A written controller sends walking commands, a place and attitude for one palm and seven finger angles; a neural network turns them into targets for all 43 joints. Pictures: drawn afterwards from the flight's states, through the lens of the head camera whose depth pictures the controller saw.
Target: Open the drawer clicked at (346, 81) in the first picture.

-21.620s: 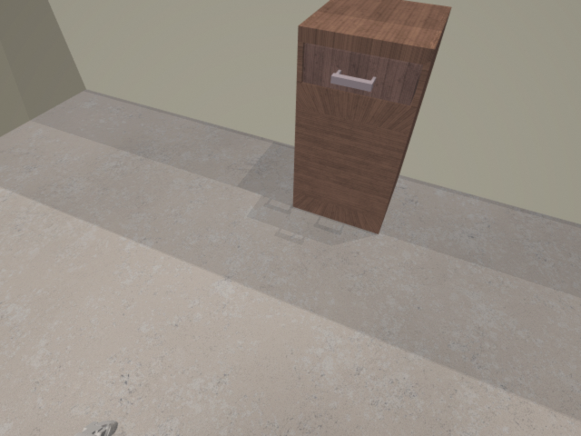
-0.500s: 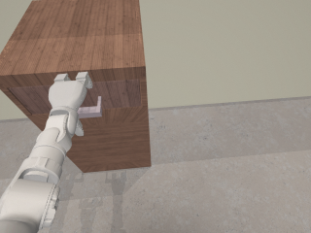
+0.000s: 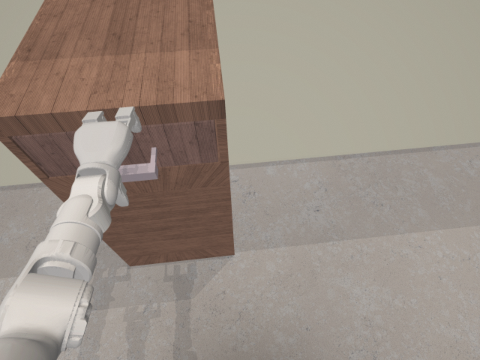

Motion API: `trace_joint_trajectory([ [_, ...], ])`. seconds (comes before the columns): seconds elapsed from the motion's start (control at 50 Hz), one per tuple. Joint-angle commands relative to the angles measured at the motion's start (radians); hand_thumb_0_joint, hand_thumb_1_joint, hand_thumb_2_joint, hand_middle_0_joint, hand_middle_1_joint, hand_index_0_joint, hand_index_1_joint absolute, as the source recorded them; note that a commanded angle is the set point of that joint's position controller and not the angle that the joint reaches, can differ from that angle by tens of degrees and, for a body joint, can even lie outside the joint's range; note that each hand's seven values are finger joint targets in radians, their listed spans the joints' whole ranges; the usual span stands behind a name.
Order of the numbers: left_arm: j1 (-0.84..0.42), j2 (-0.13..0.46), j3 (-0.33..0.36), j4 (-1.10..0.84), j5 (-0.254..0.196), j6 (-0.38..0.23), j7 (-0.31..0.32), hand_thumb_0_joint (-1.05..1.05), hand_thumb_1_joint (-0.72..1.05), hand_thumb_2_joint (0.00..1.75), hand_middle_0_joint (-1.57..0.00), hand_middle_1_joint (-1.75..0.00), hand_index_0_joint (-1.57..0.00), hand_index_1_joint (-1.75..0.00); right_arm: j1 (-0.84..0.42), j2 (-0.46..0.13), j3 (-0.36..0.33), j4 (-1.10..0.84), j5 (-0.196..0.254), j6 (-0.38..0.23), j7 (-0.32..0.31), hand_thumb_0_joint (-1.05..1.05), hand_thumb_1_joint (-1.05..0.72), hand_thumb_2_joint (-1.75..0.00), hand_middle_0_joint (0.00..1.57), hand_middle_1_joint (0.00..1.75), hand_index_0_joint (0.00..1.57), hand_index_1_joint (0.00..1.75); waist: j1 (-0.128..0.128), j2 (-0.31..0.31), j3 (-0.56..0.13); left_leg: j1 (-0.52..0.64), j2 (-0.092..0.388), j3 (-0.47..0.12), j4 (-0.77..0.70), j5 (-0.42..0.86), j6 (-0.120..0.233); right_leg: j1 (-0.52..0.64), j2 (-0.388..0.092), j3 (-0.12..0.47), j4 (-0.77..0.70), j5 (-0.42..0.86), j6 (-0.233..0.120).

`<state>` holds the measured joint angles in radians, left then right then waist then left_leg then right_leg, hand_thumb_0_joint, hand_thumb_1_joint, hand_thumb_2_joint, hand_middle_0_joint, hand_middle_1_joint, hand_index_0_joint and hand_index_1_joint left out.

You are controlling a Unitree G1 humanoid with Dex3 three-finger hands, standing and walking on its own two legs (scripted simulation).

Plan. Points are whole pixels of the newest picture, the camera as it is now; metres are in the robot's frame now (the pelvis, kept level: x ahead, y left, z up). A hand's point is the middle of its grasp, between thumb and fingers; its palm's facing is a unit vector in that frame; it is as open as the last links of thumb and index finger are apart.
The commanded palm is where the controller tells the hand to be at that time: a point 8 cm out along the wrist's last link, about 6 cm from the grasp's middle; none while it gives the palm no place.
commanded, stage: lower the fingers behind the handle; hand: left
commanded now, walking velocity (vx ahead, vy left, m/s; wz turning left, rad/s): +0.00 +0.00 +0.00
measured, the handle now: (124, 164) +0.50 +0.24 -0.02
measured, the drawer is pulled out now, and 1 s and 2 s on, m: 0.00 0.00 0.00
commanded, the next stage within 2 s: close the thumb around the handle in 1.64 s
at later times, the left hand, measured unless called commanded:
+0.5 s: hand (112, 177) +0.44 +0.24 +0.01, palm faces +0.05 -0.03 -1.00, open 13.8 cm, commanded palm +0.42 +0.23 +0.07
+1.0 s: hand (118, 193) +0.43 +0.24 -0.03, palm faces -0.06 -0.02 -1.00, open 13.8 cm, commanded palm +0.42 +0.24 +0.03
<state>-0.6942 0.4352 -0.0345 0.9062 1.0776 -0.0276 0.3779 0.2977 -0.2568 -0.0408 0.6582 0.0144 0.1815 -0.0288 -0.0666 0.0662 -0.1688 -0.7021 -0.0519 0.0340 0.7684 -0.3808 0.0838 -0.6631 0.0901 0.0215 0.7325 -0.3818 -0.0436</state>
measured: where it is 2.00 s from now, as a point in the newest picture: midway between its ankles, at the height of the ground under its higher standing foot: outside the picture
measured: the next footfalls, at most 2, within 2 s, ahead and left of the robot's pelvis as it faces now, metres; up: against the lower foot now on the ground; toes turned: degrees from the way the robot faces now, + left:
none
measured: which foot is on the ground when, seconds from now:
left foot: down 0.00-1.00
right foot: down 0.00-1.00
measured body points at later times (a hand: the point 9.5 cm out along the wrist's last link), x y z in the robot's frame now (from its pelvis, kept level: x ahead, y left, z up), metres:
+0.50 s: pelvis -0.01 +0.00 -0.01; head +0.08 +0.00 +0.43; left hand +0.43 +0.24 +0.07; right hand +0.05 -0.27 -0.14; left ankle -0.02 +0.06 -0.71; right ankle -0.03 -0.10 -0.71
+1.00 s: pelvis -0.01 -0.01 -0.02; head +0.09 -0.01 +0.42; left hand +0.43 +0.24 +0.03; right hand +0.02 -0.28 -0.15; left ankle -0.02 +0.06 -0.71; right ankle -0.03 -0.10 -0.71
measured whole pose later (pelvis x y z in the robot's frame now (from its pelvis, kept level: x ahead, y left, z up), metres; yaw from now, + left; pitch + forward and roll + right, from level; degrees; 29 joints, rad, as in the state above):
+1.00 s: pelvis -0.01 -0.01 -0.02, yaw +0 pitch +22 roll -2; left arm -0.67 0.47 0.00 1.02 1.10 -0.05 0.41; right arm 0.35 -0.25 -0.05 0.67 0.00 0.14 -0.02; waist -0.09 0.05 -0.19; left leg -0.87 -0.04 0.02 0.91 -0.42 0.08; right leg -0.82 0.11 0.00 0.86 -0.42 -0.05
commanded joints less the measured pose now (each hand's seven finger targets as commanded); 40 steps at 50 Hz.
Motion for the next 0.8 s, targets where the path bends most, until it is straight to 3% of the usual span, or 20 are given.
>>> trace_joint_trajectory([
  [0.0,-0.365,0.369,0.120,-0.058,-0.033,0.158,-0.005,0.00,-0.50,0.30,-0.30,-1.20,-0.30,-1.20,0.074,-0.153,-0.041,-0.091,0.011,0.002,-0.015,0.00,-0.90,-0.90,0.20,0.30,0.20,0.30,0.028,-0.107,-0.400,0.218,0.018,-0.024,-0.085,0.435,-0.032,0.314,-0.020,0.000,-0.086,0.452,0.005],
  [0.04,-0.386,0.329,0.079,-0.075,-0.042,0.142,-0.052,0.00,-0.50,0.30,-0.30,-1.20,-0.30,-1.20,0.082,-0.158,-0.047,-0.093,0.017,-0.005,-0.027,0.00,-0.90,-0.90,0.20,0.30,0.20,0.30,-0.001,-0.123,-0.375,0.247,0.021,-0.026,-0.091,0.430,-0.020,0.307,-0.024,0.003,-0.109,0.457,0.010],
  [0.06,-0.410,0.289,0.042,-0.083,-0.050,0.121,-0.081,0.00,-0.50,0.30,-0.30,-1.20,-0.30,-1.20,0.083,-0.161,-0.049,-0.094,0.017,-0.009,-0.034,0.00,-0.90,-0.90,0.20,0.30,0.20,0.30,-0.028,-0.110,-0.346,0.266,0.024,-0.031,-0.090,0.434,-0.016,0.279,-0.026,0.006,-0.122,0.457,0.011],
  [0.08,-0.415,0.281,0.030,-0.102,-0.047,0.091,-0.104,0.00,-0.50,0.30,-0.30,-1.20,-0.30,-1.20,0.094,-0.161,-0.051,-0.087,0.019,-0.014,-0.040,0.00,-0.90,-0.90,0.20,0.30,0.20,0.30,-0.034,-0.106,-0.334,0.290,0.027,-0.039,-0.089,0.432,-0.013,0.252,-0.026,0.006,-0.126,0.438,0.012],
  [0.1,-0.398,0.224,-0.015,-0.109,-0.050,0.061,-0.128,0.00,-0.50,0.30,-0.30,-1.20,-0.30,-1.20,0.097,-0.157,-0.054,-0.089,0.016,-0.020,-0.045,0.00,-0.90,-0.90,0.20,0.30,0.20,0.30,-0.044,-0.088,-0.300,0.313,0.027,-0.045,-0.087,0.435,-0.012,0.215,-0.024,0.002,-0.133,0.417,0.010],
  [0.12,-0.409,0.207,-0.032,-0.136,-0.051,0.025,-0.148,0.00,-0.50,0.30,-0.30,-1.20,-0.30,-1.20,0.101,-0.155,-0.054,-0.085,0.014,-0.024,-0.048,0.00,-0.90,-0.90,0.20,0.30,0.20,0.30,-0.052,-0.076,-0.293,0.333,0.029,-0.054,-0.082,0.425,-0.012,0.181,-0.023,0.003,-0.135,0.386,0.009],
  [0.16,-0.436,0.162,-0.070,-0.210,-0.055,-0.053,-0.174,0.00,-0.50,0.30,-0.30,-1.20,-0.30,-1.20,0.111,-0.145,-0.060,-0.078,0.006,-0.033,-0.051,0.00,-0.90,-0.90,0.20,0.30,0.20,0.30,-0.063,-0.005,-0.293,0.396,0.034,-0.072,-0.065,0.464,-0.017,0.112,-0.019,0.000,-0.130,0.348,0.000],
  [0.22,-0.412,0.197,-0.016,-0.255,-0.047,-0.143,-0.151,0.00,-0.50,0.30,-0.30,-1.20,-0.30,-1.20,0.126,-0.138,-0.067,-0.063,-0.005,-0.038,-0.043,0.00,-0.90,-0.90,0.20,0.30,0.20,0.30,-0.037,0.084,-0.309,0.441,0.041,-0.099,-0.032,0.510,-0.039,0.006,-0.009,-0.014,-0.090,0.296,-0.011],
  [0.26,-0.407,0.237,0.041,-0.243,-0.046,-0.162,-0.107,0.00,-0.50,0.30,-0.30,-1.20,-0.30,-1.20,0.130,-0.138,-0.069,-0.056,-0.011,-0.036,-0.031,0.00,-0.90,-0.90,0.20,0.30,0.20,0.30,-0.021,0.086,-0.311,0.406,0.043,-0.108,-0.011,0.530,-0.051,-0.021,-0.004,-0.026,-0.057,0.285,-0.019],
  [0.28,-0.398,0.273,0.082,-0.230,-0.036,-0.161,-0.074,0.00,-0.50,0.30,-0.30,-1.20,-0.30,-1.20,0.131,-0.140,-0.070,-0.055,-0.013,-0.036,-0.026,0.00,-0.90,-0.90,0.20,0.30,0.20,0.30,-0.012,0.063,-0.333,0.379,0.042,-0.110,0.000,0.528,-0.053,-0.022,-0.002,-0.028,-0.036,0.292,-0.017],
  [0.32,-0.392,0.280,0.112,-0.214,-0.020,-0.137,-0.004,0.00,-0.50,0.30,-0.30,-1.20,-0.30,-1.20,0.124,-0.143,-0.070,-0.056,-0.020,-0.039,-0.014,0.00,-0.90,-0.90,0.20,0.30,0.20,0.30,0.001,0.048,-0.357,0.334,0.043,-0.113,0.017,0.533,-0.063,-0.038,0.000,-0.040,0.001,0.292,-0.021],
  [0.38,-0.368,0.287,0.140,-0.178,0.008,-0.062,0.086,0.00,-0.50,0.30,-0.30,-1.20,-0.30,-1.20,0.119,-0.150,-0.072,-0.059,-0.030,-0.040,0.006,0.00,-0.90,-0.90,0.20,0.30,0.20,0.30,0.021,0.070,-0.424,0.330,0.046,-0.113,0.040,0.586,-0.077,-0.048,0.005,-0.051,0.038,0.304,-0.022],
  [0.44,-0.391,0.227,0.085,-0.138,0.022,0.036,0.117,0.00,-0.50,0.30,-0.30,-1.20,-0.30,-1.20,0.124,-0.157,-0.077,-0.056,-0.029,-0.036,0.022,0.00,-0.90,-0.90,0.20,0.30,0.20,0.30,0.002,0.026,-0.458,0.329,0.049,-0.100,0.047,0.579,-0.072,-0.021,0.008,-0.052,0.033,0.325,-0.015],
  [0.48,-0.412,0.217,0.061,-0.108,0.018,0.085,0.100,0.00,-0.50,0.30,-0.30,-1.20,-0.30,-1.20,0.133,-0.162,-0.077,-0.053,-0.020,-0.030,0.022,0.00,-0.90,-0.90,0.20,0.30,0.20,0.30,-0.016,-0.004,-0.486,0.341,0.050,-0.099,0.042,0.556,-0.064,0.004,0.009,-0.045,0.019,0.336,-0.006],
  [0.52,-0.468,0.175,0.007,-0.097,0.001,0.112,0.062,0.00,-0.50,0.30,-0.30,-1.20,-0.30,-1.20,0.140,-0.162,-0.077,-0.049,-0.013,-0.028,0.015,0.00,-0.90,-0.90,0.20,0.30,0.20,0.30,-0.045,-0.035,-0.452,0.339,0.050,-0.097,0.025,0.499,-0.053,0.013,0.008,-0.042,-0.009,0.321,0.000],
  [0.56,-0.494,0.188,0.003,-0.102,-0.021,0.103,0.018,0.00,-0.50,0.30,-0.30,-1.20,-0.30,-1.20,0.139,-0.163,-0.072,-0.051,-0.010,-0.032,0.001,0.00,-0.90,-0.90,0.20,0.30,0.20,0.30,-0.059,-0.045,-0.422,0.331,0.045,-0.092,0.013,0.453,-0.038,0.038,0.002,-0.030,-0.034,0.315,0.000],
  [0.62,-0.498,0.203,-0.004,-0.108,-0.017,0.049,-0.026,0.00,-0.50,0.30,-0.30,-1.20,-0.30,-1.20,0.139,-0.154,-0.062,-0.046,-0.008,-0.039,-0.021,0.00,-0.90,-0.90,0.20,0.30,0.20,0.30,-0.062,-0.013,-0.369,0.312,0.039,-0.089,0.002,0.390,-0.028,0.018,-0.003,-0.021,-0.048,0.278,0.000],
  [0.68,-0.437,0.204,0.010,-0.102,0.002,-0.017,-0.033,0.00,-0.50,0.30,-0.30,-1.20,-0.30,-1.20,0.141,-0.141,-0.058,-0.048,-0.013,-0.047,-0.028,0.00,-0.90,-0.90,0.20,0.30,0.20,0.30,-0.038,0.042,-0.337,0.299,0.039,-0.093,0.011,0.400,-0.032,-0.020,-0.002,-0.023,-0.030,0.260,-0.011],
  [0.74,-0.347,0.247,0.062,-0.036,0.015,-0.035,-0.005,0.00,-0.50,0.30,-0.30,-1.20,-0.30,-1.20,0.141,-0.142,-0.050,-0.055,-0.014,-0.045,-0.022,0.00,-0.90,-0.90,0.20,0.30,0.20,0.30,-0.015,0.000,-0.284,0.207,0.036,-0.089,0.018,0.355,-0.034,-0.028,0.001,-0.027,-0.010,0.239,-0.017],
  [0.78,-0.324,0.259,0.083,-0.024,0.018,-0.031,0.022,0.00,-0.50,0.30,-0.30,-1.20,-0.30,-1.20,0.143,-0.143,-0.052,-0.061,-0.017,-0.047,-0.014,0.00,-0.90,-0.90,0.20,0.30,0.20,0.30,-0.001,0.001,-0.319,0.177,0.033,-0.080,0.033,0.366,-0.034,-0.016,0.001,-0.022,0.011,0.262,-0.016],
])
